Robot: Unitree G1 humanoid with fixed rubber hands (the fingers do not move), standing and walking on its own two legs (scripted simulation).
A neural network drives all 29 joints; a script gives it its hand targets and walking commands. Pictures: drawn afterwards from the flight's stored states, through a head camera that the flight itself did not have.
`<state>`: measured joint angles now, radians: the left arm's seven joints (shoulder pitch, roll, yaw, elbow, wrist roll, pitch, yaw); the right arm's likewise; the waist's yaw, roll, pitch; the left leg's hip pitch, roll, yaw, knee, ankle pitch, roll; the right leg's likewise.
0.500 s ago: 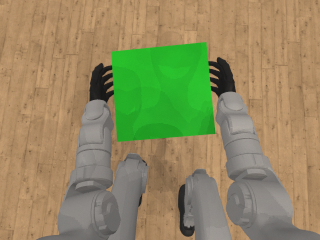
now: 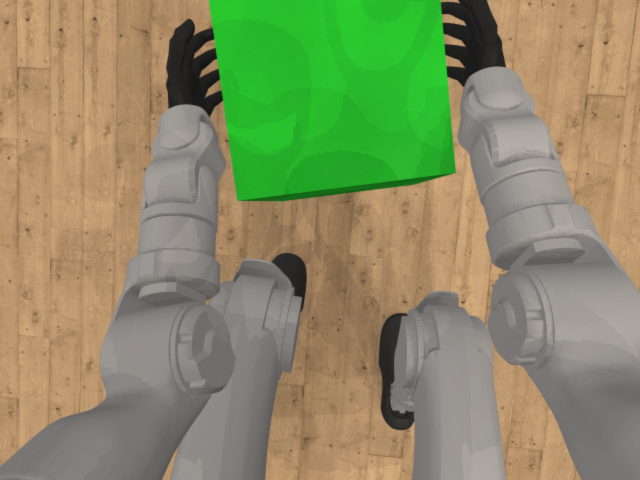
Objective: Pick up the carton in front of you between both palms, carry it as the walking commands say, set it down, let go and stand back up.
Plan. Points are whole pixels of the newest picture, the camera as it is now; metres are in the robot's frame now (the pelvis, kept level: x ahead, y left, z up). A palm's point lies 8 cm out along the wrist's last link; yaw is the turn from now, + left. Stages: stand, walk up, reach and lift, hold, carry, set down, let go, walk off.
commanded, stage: set down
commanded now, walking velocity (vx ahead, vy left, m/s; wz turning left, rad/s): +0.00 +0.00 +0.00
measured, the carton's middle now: (336, 110) +0.51 +0.07 -0.22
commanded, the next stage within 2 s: none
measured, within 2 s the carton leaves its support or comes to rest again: rests again in 1.00 s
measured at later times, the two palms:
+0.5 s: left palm (194, 101) +0.49 +0.23 -0.17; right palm (455, 88) +0.55 -0.06 -0.20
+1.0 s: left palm (191, 102) +0.49 +0.25 -0.19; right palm (448, 94) +0.54 -0.06 -0.22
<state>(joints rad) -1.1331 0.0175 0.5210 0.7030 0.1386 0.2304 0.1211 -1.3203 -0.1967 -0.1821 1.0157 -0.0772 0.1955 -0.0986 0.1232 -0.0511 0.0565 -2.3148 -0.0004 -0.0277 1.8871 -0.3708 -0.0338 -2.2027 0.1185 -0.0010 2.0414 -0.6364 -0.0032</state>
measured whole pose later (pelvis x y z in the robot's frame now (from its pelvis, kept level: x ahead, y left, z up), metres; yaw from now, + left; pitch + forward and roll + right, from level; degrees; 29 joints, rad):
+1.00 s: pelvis +0.00 -0.01 -0.04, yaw +1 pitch +42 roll +2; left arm -1.31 0.22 0.56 1.06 0.06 0.11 0.00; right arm -1.43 -0.20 -0.13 1.13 -0.13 0.16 -0.04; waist 0.15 0.02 0.20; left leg -2.37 0.00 -0.03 2.04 -0.40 -0.06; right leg -2.27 0.14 0.00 2.21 -0.67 -0.02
